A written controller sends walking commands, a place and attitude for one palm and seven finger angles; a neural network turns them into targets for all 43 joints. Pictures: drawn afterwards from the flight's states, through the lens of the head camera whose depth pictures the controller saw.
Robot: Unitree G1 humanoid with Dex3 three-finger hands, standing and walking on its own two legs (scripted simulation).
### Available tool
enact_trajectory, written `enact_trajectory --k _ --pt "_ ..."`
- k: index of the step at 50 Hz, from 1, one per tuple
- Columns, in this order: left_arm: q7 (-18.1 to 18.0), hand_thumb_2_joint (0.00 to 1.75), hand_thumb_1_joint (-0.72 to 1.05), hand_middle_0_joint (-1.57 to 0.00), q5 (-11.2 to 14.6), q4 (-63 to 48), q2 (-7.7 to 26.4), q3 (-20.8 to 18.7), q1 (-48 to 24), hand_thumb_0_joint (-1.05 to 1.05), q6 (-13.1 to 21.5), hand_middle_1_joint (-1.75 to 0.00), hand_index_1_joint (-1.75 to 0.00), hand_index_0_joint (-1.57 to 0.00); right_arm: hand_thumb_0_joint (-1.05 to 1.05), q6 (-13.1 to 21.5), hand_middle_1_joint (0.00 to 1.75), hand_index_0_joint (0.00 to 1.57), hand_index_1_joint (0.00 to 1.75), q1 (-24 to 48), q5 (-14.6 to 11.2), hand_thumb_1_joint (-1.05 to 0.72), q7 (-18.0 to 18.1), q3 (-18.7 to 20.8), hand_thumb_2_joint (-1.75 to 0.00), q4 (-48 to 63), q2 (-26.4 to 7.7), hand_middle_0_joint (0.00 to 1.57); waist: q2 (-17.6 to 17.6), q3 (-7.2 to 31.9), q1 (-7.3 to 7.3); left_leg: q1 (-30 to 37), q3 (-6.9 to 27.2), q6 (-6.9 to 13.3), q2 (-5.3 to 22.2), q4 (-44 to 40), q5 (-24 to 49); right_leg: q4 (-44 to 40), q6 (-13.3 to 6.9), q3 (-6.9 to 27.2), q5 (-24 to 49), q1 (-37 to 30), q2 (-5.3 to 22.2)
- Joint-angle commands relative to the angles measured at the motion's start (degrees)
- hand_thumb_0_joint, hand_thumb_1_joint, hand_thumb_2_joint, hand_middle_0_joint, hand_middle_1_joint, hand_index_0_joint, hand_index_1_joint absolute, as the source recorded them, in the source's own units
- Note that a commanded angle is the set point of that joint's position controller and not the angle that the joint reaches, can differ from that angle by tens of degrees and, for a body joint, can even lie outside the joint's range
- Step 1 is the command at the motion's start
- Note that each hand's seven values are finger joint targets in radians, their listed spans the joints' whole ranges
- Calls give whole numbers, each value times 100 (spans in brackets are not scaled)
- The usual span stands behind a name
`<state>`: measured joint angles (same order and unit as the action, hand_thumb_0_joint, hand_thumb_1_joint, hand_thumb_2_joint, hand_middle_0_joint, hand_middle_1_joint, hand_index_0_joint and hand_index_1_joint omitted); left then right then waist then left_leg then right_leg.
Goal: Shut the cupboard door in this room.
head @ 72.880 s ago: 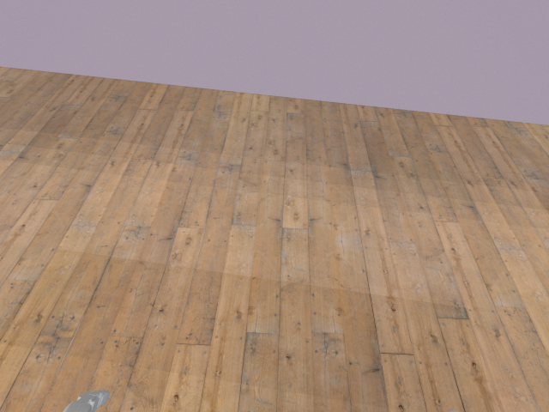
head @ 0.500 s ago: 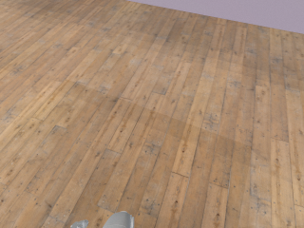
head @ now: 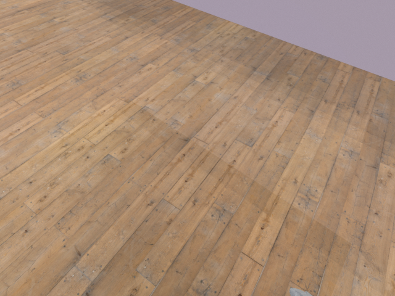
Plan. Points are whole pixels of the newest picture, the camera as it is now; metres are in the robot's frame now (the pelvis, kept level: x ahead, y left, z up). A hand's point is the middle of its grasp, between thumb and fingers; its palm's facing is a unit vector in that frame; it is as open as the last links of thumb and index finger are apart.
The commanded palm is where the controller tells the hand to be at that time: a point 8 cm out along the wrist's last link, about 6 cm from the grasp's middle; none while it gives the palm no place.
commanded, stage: turn to face it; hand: left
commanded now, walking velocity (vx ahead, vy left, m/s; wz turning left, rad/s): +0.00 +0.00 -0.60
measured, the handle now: out of the picture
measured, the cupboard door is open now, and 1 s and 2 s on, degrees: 21 21 21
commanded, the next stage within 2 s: none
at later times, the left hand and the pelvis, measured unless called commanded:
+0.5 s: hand (123, 295) +0.14 +0.18 -0.17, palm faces -0.23 -0.95 -0.22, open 7.4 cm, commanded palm none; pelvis +0.02 +0.00 +0.00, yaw -17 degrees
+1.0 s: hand (167, 265) +0.21 +0.09 -0.16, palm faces -0.51 -0.83 -0.22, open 7.4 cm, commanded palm none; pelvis +0.03 -0.03 +0.00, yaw -33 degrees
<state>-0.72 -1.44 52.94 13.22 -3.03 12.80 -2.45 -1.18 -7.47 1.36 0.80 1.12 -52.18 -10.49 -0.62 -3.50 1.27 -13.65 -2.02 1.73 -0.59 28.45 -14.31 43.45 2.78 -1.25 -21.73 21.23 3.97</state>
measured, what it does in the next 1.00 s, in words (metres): steps on the spot, turning right: right foot, then left foot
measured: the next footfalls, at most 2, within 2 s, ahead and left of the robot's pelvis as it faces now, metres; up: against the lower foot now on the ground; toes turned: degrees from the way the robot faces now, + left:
right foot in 0.06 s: +0.07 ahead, -0.14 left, +0.00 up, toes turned -4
left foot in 0.32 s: +0.05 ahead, +0.11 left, +0.00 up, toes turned -9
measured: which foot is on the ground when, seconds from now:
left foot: down 0.00-0.06, up 0.08-0.30, down 0.32-0.66, up 0.68-1.00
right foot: up 0.00-0.04, down 0.06-0.34, up 0.36-0.64, down 0.66-1.00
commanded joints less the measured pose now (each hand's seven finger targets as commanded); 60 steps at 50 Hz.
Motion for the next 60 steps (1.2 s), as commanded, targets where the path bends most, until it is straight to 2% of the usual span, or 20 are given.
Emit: enact_trajectory --k 1,4,6,10,14,17,21,30,31,33,34,36,40,47,51,52,53,54,55,60 --pt "18 90 90 -20 -6 36 436 -59 836 0 136 -30 -30 -20 0 30 30 20 30 -182 -78 -90 68 264 -90 101 -867 20 356 271 96 -265 334 223 955 -243 196 -1778 -85 215 1379 -1082 -127" --pt "33 90 90 -20 -35 -136 1109 -171 397 0 159 -30 -30 -20 0 -114 30 20 30 -372 -89 -90 13 252 -90 203 -548 20 -1177 -156 -140 -342 -218 -230 75 1300 -1552 -3051 -1114 2328 776 22 1441" --pt "-21 90 90 -20 -42 -189 935 -247 151 0 134 -30 -30 -20 0 -169 30 20 30 -198 -51 -90 28 317 -90 220 -652 20 -1739 -235 -65 -818 67 -192 164 2250 -1533 -3196 -1345 2501 384 -62 1111" --pt "-69 90 90 -20 -37 -183 830 -354 288 0 135 -30 -30 -20 0 -13 30 20 30 -211 -131 -90 79 263 -90 209 -488 20 -865 546 6 -1093 199 -267 143 1805 -1460 -2266 -1342 2014 3123 -1476 901" --pt "-64 90 90 -20 39 -207 783 -393 80 0 60 -30 -30 -20 0 73 30 20 30 -793 -142 -90 169 250 -90 16 -428 20 -620 1039 -204 275 97 -311 80 -366 -88 -1654 -919 1917 3011 -1110 510" --pt "59 90 90 -20 91 -494 291 -272 -218 0 10 -30 -30 -20 0 114 30 20 30 -896 7 -90 247 414 -90 144 -1292 20 1763 657 -341 1174 1958 634 2407 -1371 1193 478 -179 353 -950 1021 -644" --pt "188 90 90 -20 3 -399 439 -336 -344 0 -105 -30 -30 -20 0 102 30 20 30 -522 45 -90 266 301 -90 265 -1032 20 1100 107 -132 675 806 753 2018 -884 2704 1791 -70 241 -629 1088 -332" --pt "262 90 90 -20 36 -532 418 -237 -316 0 9 -30 -30 -20 0 61 30 20 30 -682 14 -90 151 446 -90 216 -1377 20 1109 488 -79 897 -319 224 1867 309 3156 -1037 -281 -440 683 -559 -452" --pt "241 90 90 -20 15 -434 603 -274 54 0 60 -30 -30 -20 0 58 30 20 30 -653 -34 -90 108 461 -90 283 -1348 20 783 639 119 470 -515 22 1675 984 2821 -1680 -354 -364 1498 -1328 -407" --pt "89 90 90 -20 -2 -222 1573 -479 813 0 165 -30 -30 -20 0 18 30 20 30 -217 -101 -90 68 335 -90 707 -762 20 -1609 832 454 -1807 -683 -552 338 3543 -2244 -2075 -1411 2504 5247 -2539 1790" --pt "19 90 90 -20 58 -235 1536 -441 759 0 152 -30 -30 -20 0 -94 30 20 30 -248 -101 -90 119 300 -90 699 -907 20 -1329 804 364 -1867 211 -500 528 4055 -2256 -2265 -1724 2493 4369 -2112 1917" --pt "-68 90 90 -20 17 -543 1168 -409 -197 0 61 -30 -30 -20 0 -128 30 20 30 -115 -78 -90 95 347 -90 615 -881 20 -1077 272 71 -2076 373 -484 750 4186 -1506 -2538 -1575 2233 2313 -1394 1388" --pt "-17 90 90 -20 5 -721 1043 -323 -427 0 138 -30 -30 -20 0 -147 30 20 30 -264 -36 -90 6 320 -90 531 -777 20 -652 454 -126 -1553 189 -607 535 3463 -832 -2333 -1264 1534 2654 -1035 786" --pt "17 90 90 -20 -37 -720 1134 -408 -172 0 122 -30 -30 -20 0 -45 30 20 30 -68 -85 -90 43 298 -90 719 -721 20 -790 722 4 -1244 166 -608 310 1934 -1038 -2081 -1373 2096 2862 -1303 761" --pt "36 90 90 -20 10 -770 1055 -408 -496 0 56 -30 -30 -20 0 39 30 20 30 -635 -126 -90 101 297 -90 574 -755 20 -765 791 -304 94 178 -511 189 129 -181 -1624 -966 2205 2613 -509 455" --pt "46 90 90 -20 59 -834 860 -373 -562 0 34 -30 -30 -20 0 112 30 20 30 -884 -97 -90 134 329 -90 520 -987 20 -213 923 -430 859 520 -379 613 -689 70 -1191 -688 1873 1927 109 45" --pt "101 90 90 -20 126 -928 505 -302 -381 0 25 -30 -30 -20 0 168 30 20 30 -902 -7 -90 152 414 -90 559 -1559 20 1462 996 -382 1489 1888 102 2000 -1216 634 -87 -315 978 71 1057 -798" --pt "124 90 90 -20 65 -979 558 -282 -514 0 35 -30 -30 -20 0 130 30 20 30 -931 20 -90 175 441 -90 621 -1725 20 1833 794 -429 1182 2340 658 2816 -1212 1624 1210 -152 408 -1389 1274 -745" --pt "157 90 90 -20 26 -977 678 -315 -529 0 33 -30 -30 -20 0 112 30 20 30 -803 59 -90 190 377 -90 701 -1559 20 1135 671 -367 693 2038 861 2756 -1098 2010 1905 -129 551 -1216 1050 -502" --pt "304 90 90 -20 32 -767 516 -315 -457 0 -71 -30 -30 -20 0 124 30 20 30 -511 68 -90 227 285 -90 727 -1203 20 1223 505 -180 1037 344 567 1884 -576 3222 2028 55 112 -591 1180 -300"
